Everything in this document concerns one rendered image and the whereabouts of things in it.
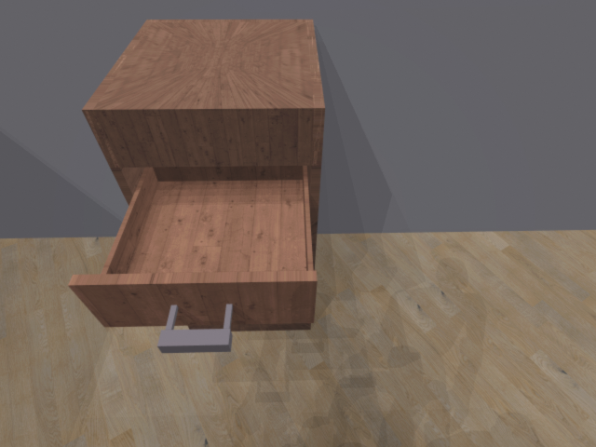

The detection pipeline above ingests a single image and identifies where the drawer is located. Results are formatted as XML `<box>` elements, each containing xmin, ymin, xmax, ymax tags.
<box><xmin>68</xmin><ymin>166</ymin><xmax>318</xmax><ymax>327</ymax></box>

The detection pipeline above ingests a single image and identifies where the cabinet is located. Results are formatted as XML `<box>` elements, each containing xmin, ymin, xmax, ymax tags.
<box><xmin>82</xmin><ymin>20</ymin><xmax>325</xmax><ymax>332</ymax></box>

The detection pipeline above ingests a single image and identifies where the handle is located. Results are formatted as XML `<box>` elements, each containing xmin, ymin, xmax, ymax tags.
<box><xmin>157</xmin><ymin>304</ymin><xmax>233</xmax><ymax>353</ymax></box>

